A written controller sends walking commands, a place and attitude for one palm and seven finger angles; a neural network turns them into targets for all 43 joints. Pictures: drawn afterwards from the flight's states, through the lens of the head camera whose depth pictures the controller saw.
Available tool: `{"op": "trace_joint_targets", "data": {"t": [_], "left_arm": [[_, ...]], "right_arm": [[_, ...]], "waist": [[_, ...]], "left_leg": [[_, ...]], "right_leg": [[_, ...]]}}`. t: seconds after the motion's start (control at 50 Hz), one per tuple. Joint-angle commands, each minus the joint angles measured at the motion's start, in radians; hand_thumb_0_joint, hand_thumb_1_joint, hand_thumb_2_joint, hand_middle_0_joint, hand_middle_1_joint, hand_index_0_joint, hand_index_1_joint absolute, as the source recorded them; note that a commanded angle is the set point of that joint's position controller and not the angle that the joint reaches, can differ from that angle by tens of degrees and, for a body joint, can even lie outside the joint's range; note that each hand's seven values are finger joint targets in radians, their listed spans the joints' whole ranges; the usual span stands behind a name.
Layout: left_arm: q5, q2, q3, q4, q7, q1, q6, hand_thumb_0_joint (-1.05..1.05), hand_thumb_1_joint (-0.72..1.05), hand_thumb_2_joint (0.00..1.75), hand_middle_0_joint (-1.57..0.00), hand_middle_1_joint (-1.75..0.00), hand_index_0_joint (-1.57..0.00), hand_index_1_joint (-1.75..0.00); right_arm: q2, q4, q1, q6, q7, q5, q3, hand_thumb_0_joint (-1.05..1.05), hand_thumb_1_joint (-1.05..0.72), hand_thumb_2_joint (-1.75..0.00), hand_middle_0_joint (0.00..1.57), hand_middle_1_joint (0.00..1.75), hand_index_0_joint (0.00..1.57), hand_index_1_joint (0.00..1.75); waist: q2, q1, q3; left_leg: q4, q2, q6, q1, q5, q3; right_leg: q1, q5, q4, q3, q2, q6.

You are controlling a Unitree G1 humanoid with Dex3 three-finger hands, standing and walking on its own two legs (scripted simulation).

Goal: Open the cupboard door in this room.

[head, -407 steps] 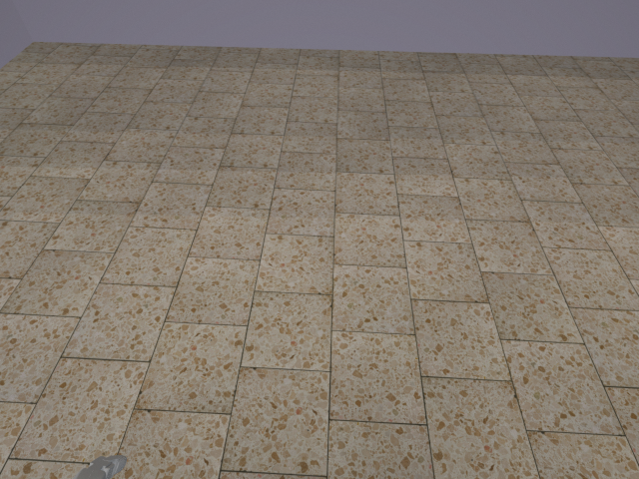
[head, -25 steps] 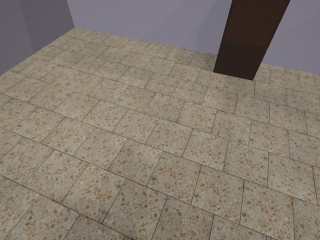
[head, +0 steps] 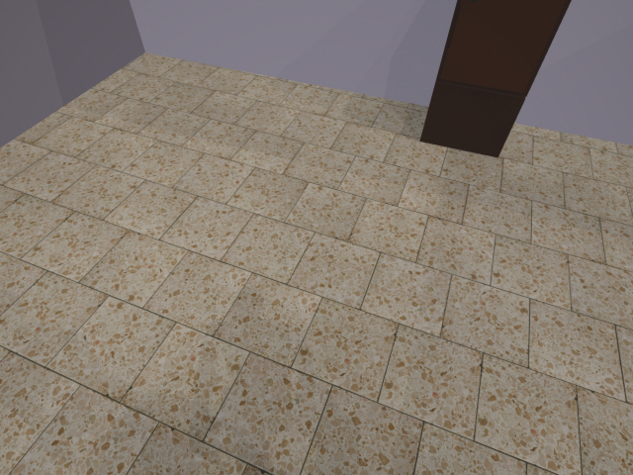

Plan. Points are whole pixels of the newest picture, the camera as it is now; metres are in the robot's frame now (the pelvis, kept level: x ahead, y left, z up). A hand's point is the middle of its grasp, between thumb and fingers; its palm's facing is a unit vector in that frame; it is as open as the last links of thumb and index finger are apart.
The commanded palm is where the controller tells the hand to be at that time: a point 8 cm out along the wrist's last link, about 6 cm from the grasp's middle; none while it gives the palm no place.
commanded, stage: stand and wait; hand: left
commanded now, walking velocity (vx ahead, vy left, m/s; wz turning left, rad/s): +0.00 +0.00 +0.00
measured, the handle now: out of the picture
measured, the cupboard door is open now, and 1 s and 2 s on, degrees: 0 0 0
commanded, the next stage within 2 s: turn or walk to find it in 0.08 s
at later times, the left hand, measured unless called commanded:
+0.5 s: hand out of the picture +0.03 +0.18 -0.18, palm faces -0.04 -0.98 -0.20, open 7.3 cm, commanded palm none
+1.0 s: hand out of the picture +0.03 +0.19 -0.18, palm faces +0.03 -0.97 -0.23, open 7.3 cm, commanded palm none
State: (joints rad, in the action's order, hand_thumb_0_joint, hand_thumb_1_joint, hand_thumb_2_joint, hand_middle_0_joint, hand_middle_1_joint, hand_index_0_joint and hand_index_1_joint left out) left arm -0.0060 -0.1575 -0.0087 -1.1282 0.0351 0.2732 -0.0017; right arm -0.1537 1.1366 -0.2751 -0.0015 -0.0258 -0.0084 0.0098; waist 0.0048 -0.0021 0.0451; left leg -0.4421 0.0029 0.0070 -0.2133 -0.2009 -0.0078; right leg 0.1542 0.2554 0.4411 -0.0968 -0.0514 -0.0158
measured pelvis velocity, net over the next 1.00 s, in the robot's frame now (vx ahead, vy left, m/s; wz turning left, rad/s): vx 0.00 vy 0.00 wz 0.00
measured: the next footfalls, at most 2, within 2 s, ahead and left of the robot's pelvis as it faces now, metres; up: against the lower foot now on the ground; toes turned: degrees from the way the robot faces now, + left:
right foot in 1.72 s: +0.02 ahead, -0.15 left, +0.00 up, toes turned +13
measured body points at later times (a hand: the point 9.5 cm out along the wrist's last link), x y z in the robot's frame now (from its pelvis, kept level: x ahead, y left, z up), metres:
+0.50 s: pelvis +0.00 +0.00 +0.00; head +0.02 +0.00 +0.44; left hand +0.03 +0.23 -0.16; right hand +0.01 -0.24 -0.16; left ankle +0.02 +0.11 -0.74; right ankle -0.01 -0.12 -0.74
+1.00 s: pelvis +0.00 +0.00 +0.00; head +0.02 +0.00 +0.45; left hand +0.03 +0.24 -0.16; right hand +0.03 -0.23 -0.16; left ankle +0.02 +0.11 -0.74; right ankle -0.01 -0.12 -0.74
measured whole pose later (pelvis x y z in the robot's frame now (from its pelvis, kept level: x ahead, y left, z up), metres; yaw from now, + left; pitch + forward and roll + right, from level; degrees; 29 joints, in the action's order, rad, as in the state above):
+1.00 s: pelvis +0.00 +0.00 +0.00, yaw +0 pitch -1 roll +0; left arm -0.01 -0.19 -0.01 -1.09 0.03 0.23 -0.01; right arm -0.18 1.10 -0.23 -0.01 -0.01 -0.01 0.01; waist 0.00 -0.01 0.05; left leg -0.50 0.00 0.01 -0.26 -0.23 -0.01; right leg 0.20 0.29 0.50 -0.10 -0.05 -0.02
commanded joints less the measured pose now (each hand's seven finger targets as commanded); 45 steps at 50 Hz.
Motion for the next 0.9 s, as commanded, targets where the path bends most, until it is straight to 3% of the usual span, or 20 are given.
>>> {"op": "trace_joint_targets", "data": {"t": [0.0,0.08,0.12,0.16,0.26,0.34,0.4,0.44,0.56,0.62,0.7,0.76,0.82,0.88], "left_arm": [[-0.006,-0.098,-0.029,0.041,0.004,0.061,0.001,0.00,0.90,0.90,-0.20,-0.30,-0.20,-0.30],[-0.008,-0.103,-0.024,0.040,0.001,0.059,0.011,0.00,0.90,0.90,-0.20,-0.30,-0.20,-0.30],[-0.008,-0.132,-0.027,0.038,-0.004,0.041,0.021,0.00,0.90,0.90,-0.20,-0.30,-0.20,-0.30],[-0.007,-0.102,-0.022,0.033,-0.003,0.042,0.010,0.00,0.90,0.90,-0.20,-0.30,-0.20,-0.30],[-0.011,-0.129,-0.048,0.067,-0.014,0.019,-0.015,0.00,0.90,0.90,-0.20,-0.30,-0.20,-0.30],[-0.014,-0.117,-0.046,0.074,-0.015,0.031,-0.009,0.00,0.90,0.90,-0.20,-0.30,-0.20,-0.30],[-0.012,-0.122,-0.040,0.071,-0.014,0.035,0.001,0.00,0.90,0.90,-0.20,-0.30,-0.20,-0.30],[-0.011,-0.124,-0.038,0.067,-0.011,0.028,0.006,0.00,0.90,0.90,-0.20,-0.30,-0.20,-0.30],[-0.009,-0.139,-0.030,0.059,-0.008,0.010,0.014,0.00,0.90,0.90,-0.20,-0.30,-0.20,-0.30],[-0.008,-0.196,-0.035,0.061,-0.010,-0.022,0.029,0.00,0.90,0.90,-0.20,-0.30,-0.20,-0.30],[-0.004,-0.140,-0.028,0.064,-0.001,-0.001,0.008,0.00,0.90,0.90,-0.20,-0.30,-0.20,-0.30],[-0.006,-0.154,-0.040,0.087,0.001,-0.009,0.000,0.00,0.90,0.90,-0.20,-0.30,-0.20,-0.30],[-0.008,-0.152,-0.036,0.092,0.000,-0.007,0.003,0.00,0.90,0.90,-0.20,-0.30,-0.20,-0.30],[-0.008,-0.146,-0.032,0.088,-0.001,-0.015,0.006,0.00,0.90,0.90,-0.20,-0.30,-0.20,-0.30]], "right_arm": [[-0.105,-0.054,-0.035,0.006,0.001,-0.005,0.023,0.00,-0.90,-0.90,0.20,0.30,0.20,0.30],[-0.106,-0.054,-0.040,0.013,0.000,-0.004,0.022,0.00,-0.90,-0.90,0.20,0.30,0.20,0.30],[-0.146,-0.048,-0.024,0.025,-0.004,-0.001,0.029,0.00,-0.90,-0.90,0.20,0.30,0.20,0.30],[-0.106,-0.040,-0.035,0.019,-0.008,0.000,0.023,0.00,-0.90,-0.90,0.20,0.30,0.20,0.30],[-0.132,-0.077,-0.003,0.000,-0.015,-0.005,0.041,0.00,-0.90,-0.90,0.20,0.30,0.20,0.30],[-0.131,-0.091,0.012,0.008,-0.012,-0.006,0.039,0.00,-0.90,-0.90,0.20,0.30,0.20,0.30],[-0.122,-0.088,0.008,0.018,-0.010,-0.005,0.034,0.00,-0.90,-0.90,0.20,0.30,0.20,0.30],[-0.119,-0.078,-0.007,0.021,-0.009,-0.004,0.032,0.00,-0.90,-0.90,0.20,0.30,0.20,0.30],[-0.130,-0.054,-0.004,0.027,-0.006,-0.001,0.029,0.00,-0.90,-0.90,0.20,0.30,0.20,0.30],[-0.189,-0.052,0.029,0.036,0.000,0.001,0.035,0.00,-0.90,-0.90,0.20,0.30,0.20,0.30],[-0.124,-0.053,0.005,0.017,0.006,-0.003,0.025,0.00,-0.90,-0.90,0.20,0.30,0.20,0.30],[-0.136,-0.075,0.005,0.004,0.010,-0.005,0.032,0.00,-0.90,-0.90,0.20,0.30,0.20,0.30],[-0.127,-0.086,0.001,0.003,0.011,-0.007,0.030,0.00,-0.90,-0.90,0.20,0.30,0.20,0.30],[-0.132,-0.082,-0.003,0.007,0.010,-0.007,0.029,0.00,-0.90,-0.90,0.20,0.30,0.20,0.30]], "waist": [[-0.027,-0.011,0.031],[0.000,-0.006,-0.005],[-0.012,-0.004,-0.018],[-0.011,0.001,0.001],[-0.026,0.004,0.048],[-0.014,-0.006,0.000],[0.002,-0.005,-0.041],[0.003,-0.001,-0.063],[-0.011,-0.003,-0.012],[-0.011,-0.009,-0.001],[-0.018,-0.010,0.005],[-0.022,-0.012,0.000],[0.020,-0.008,-0.025],[0.001,0.000,-0.042]], "left_leg": [[0.077,-0.100,0.022,-0.100,0.032,0.118],[0.069,-0.096,0.021,-0.053,0.057,0.110],[0.079,-0.105,0.025,0.006,0.078,0.101],[0.055,-0.112,0.017,0.009,0.108,0.075],[0.035,-0.141,0.020,-0.045,-0.033,0.053],[0.040,-0.142,0.025,-0.051,-0.054,0.059],[0.017,-0.129,0.018,-0.018,0.024,0.035],[0.014,-0.128,0.013,0.003,0.074,0.032],[0.060,-0.130,0.012,0.004,0.081,0.038],[0.095,-0.123,0.018,-0.005,0.075,0.065],[0.071,-0.118,0.012,-0.048,0.093,0.074],[0.048,-0.116,0.014,-0.106,0.082,0.097],[0.019,-0.096,0.010,-0.084,0.068,0.083],[0.026,-0.104,0.012,-0.040,0.106,0.095]], "right_leg": [[0.031,0.028,-0.055,0.058,-0.083,0.018],[0.036,0.007,-0.074,0.075,-0.085,0.025],[0.042,-0.037,-0.095,0.090,-0.078,0.031],[0.055,-0.084,-0.081,0.100,-0.074,0.027],[0.135,-0.010,-0.044,0.149,-0.057,0.039],[0.114,-0.007,-0.033,0.158,-0.048,0.037],[0.091,-0.097,-0.034,0.169,-0.064,0.040],[0.071,-0.148,-0.025,0.164,-0.065,0.041],[0.068,-0.135,-0.052,0.152,-0.060,0.034],[0.035,-0.089,-0.083,0.135,-0.070,0.037],[0.034,-0.072,-0.045,0.097,-0.080,0.021],[0.025,-0.040,-0.022,0.080,-0.091,0.018],[0.042,-0.021,-0.046,0.100,-0.108,0.029],[0.055,-0.042,-0.034,0.088,-0.096,0.027]]}}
